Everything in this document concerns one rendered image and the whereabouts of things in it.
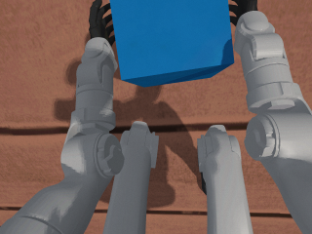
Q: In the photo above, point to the left robot upper arm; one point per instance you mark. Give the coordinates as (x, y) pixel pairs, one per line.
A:
(89, 163)

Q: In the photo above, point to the carton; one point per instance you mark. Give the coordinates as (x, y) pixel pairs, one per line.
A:
(162, 42)

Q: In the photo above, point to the robot shin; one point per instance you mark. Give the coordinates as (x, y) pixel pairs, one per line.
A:
(124, 140)
(234, 143)

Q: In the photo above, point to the robot left forearm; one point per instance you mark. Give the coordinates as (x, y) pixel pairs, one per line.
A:
(93, 112)

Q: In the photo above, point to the robot right forearm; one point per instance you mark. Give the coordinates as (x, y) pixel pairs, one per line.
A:
(265, 67)

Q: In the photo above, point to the robot left shin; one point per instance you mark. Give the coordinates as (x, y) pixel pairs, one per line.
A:
(124, 140)

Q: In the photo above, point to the robot right shin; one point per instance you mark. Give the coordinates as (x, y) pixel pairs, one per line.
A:
(234, 143)

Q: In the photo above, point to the right robot upper arm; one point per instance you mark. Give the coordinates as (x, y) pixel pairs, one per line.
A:
(282, 142)

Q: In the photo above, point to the left robot hand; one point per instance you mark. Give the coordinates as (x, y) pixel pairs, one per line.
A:
(98, 23)

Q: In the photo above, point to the right robot hand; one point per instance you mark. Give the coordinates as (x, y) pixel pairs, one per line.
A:
(244, 6)

